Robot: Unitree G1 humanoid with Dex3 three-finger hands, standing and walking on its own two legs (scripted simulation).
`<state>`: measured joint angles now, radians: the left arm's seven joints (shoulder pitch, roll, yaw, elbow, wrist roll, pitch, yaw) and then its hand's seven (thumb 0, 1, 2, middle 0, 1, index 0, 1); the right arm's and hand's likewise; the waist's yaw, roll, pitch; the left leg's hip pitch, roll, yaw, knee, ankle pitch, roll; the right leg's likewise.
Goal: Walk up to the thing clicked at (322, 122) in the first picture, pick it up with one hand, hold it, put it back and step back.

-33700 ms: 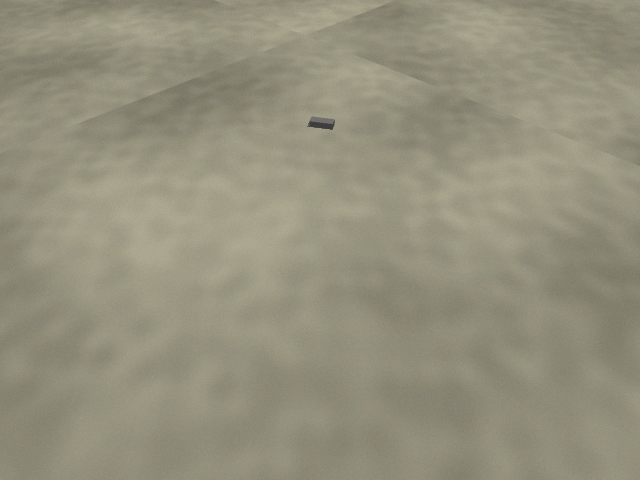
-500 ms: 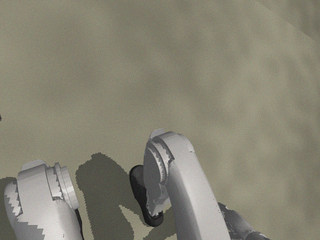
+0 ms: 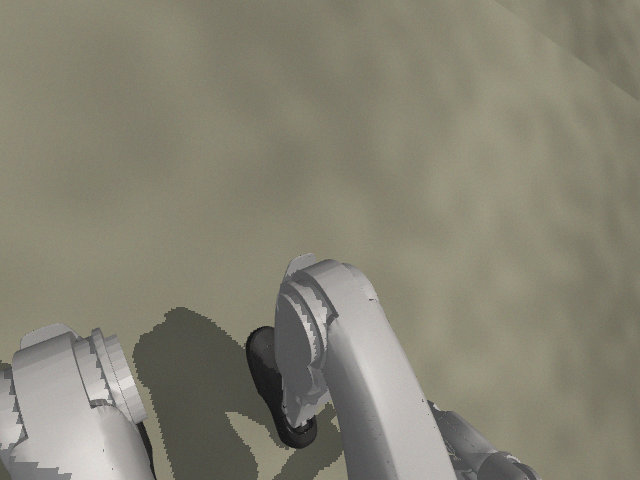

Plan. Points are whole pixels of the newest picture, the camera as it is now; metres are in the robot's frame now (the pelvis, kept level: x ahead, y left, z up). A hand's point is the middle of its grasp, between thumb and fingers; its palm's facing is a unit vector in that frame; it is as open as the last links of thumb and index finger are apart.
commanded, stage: open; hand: left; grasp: from above
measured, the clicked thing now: out of the picture +0.43 +0.36 -0.28
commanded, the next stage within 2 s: withdraw in 0.90 s
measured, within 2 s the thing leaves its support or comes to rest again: neither
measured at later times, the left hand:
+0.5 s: hand out of the picture +0.43 +0.35 -0.24, palm faces -0.44 -0.17 -0.88, open 11.9 cm
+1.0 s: hand out of the picture +0.43 +0.34 -0.24, palm faces -0.43 -0.16 -0.89, open 13.9 cm
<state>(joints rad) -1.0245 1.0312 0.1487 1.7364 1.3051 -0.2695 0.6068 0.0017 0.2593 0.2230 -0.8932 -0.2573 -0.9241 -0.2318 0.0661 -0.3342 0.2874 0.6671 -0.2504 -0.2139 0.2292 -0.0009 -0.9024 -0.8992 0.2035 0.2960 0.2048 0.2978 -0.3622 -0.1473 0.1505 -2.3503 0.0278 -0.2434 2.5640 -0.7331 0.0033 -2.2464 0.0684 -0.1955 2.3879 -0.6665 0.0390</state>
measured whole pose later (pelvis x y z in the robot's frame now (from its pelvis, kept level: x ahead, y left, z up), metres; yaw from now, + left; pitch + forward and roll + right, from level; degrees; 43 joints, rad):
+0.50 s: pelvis +0.00 +0.00 +0.00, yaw -1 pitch +28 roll -14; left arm -1.03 1.04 0.11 1.72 1.29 -0.26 0.59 0.00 -0.14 0.68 -0.41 -0.68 -0.41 -0.67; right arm 0.08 -0.35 0.31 0.66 -0.25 -0.22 0.23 0.00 -0.90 -0.90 0.20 0.30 0.21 0.30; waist -0.37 -0.15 0.14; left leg -2.35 0.03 -0.25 2.56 -0.73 0.01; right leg -2.24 0.07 -0.20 2.37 -0.66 0.04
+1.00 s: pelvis +0.00 +0.00 +0.00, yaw -1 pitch +28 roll -14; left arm -1.03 1.02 0.10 1.70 1.28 -0.25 0.59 0.00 -0.48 0.97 -0.10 -1.00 -0.10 -0.99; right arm 0.06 -0.34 0.31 0.65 -0.25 -0.21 0.23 0.00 -0.90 -0.90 0.20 0.30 0.21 0.30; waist -0.36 -0.15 0.14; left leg -2.35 0.03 -0.25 2.55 -0.73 0.00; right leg -2.24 0.07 -0.20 2.37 -0.66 0.04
